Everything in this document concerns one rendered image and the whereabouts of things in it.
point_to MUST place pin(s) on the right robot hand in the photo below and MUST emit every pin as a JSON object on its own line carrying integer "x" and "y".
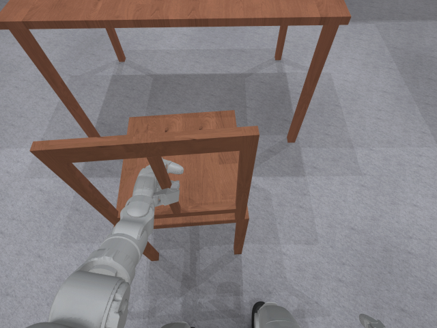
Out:
{"x": 369, "y": 322}

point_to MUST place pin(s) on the left robot hand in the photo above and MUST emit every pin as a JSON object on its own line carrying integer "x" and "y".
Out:
{"x": 147, "y": 184}

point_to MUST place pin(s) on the right robot shin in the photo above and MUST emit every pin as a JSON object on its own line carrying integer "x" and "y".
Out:
{"x": 268, "y": 303}

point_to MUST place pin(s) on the left robot upper arm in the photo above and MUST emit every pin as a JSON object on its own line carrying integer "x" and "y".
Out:
{"x": 90, "y": 300}

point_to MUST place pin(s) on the chair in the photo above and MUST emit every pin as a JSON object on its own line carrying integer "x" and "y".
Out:
{"x": 217, "y": 156}

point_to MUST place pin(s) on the left robot forearm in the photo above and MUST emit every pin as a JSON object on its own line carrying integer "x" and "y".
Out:
{"x": 122, "y": 249}

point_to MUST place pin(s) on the right robot thigh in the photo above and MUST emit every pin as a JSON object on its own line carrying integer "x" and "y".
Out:
{"x": 273, "y": 316}

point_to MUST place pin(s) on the table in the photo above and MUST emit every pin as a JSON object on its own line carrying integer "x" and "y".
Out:
{"x": 19, "y": 16}

